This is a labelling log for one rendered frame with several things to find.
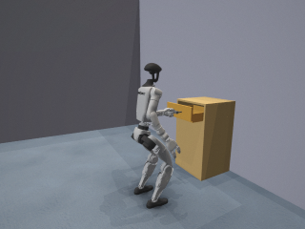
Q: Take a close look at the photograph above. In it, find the left robot hand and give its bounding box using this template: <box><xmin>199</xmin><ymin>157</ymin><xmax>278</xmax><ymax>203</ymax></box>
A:
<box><xmin>164</xmin><ymin>108</ymin><xmax>174</xmax><ymax>117</ymax></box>

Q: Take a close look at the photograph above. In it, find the right robot forearm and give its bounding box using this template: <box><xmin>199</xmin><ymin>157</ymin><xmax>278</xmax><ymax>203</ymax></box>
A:
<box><xmin>150</xmin><ymin>112</ymin><xmax>170</xmax><ymax>143</ymax></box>

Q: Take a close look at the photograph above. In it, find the robot right upper arm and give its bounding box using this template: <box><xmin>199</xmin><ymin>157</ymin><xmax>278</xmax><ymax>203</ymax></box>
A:
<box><xmin>146</xmin><ymin>87</ymin><xmax>163</xmax><ymax>121</ymax></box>

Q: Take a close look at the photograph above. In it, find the right robot hand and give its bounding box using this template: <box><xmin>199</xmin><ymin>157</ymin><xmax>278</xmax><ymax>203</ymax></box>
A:
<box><xmin>165</xmin><ymin>138</ymin><xmax>181</xmax><ymax>159</ymax></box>

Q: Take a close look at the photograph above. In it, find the left robot forearm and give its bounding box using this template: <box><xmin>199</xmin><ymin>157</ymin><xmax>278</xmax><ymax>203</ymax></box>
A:
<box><xmin>156</xmin><ymin>110</ymin><xmax>165</xmax><ymax>116</ymax></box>

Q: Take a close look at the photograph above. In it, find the cabinet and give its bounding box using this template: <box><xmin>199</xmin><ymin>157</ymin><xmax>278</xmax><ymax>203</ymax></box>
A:
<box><xmin>175</xmin><ymin>96</ymin><xmax>235</xmax><ymax>181</ymax></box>

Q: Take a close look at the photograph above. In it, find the right robot foot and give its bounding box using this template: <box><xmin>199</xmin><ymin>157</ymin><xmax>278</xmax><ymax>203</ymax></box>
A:
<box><xmin>146</xmin><ymin>198</ymin><xmax>168</xmax><ymax>209</ymax></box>

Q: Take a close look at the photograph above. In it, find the drawer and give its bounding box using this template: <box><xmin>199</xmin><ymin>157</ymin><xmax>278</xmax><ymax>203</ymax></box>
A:
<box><xmin>167</xmin><ymin>102</ymin><xmax>204</xmax><ymax>123</ymax></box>

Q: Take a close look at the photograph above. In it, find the robot torso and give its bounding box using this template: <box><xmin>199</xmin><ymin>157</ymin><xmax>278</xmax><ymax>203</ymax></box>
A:
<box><xmin>133</xmin><ymin>84</ymin><xmax>158</xmax><ymax>144</ymax></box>

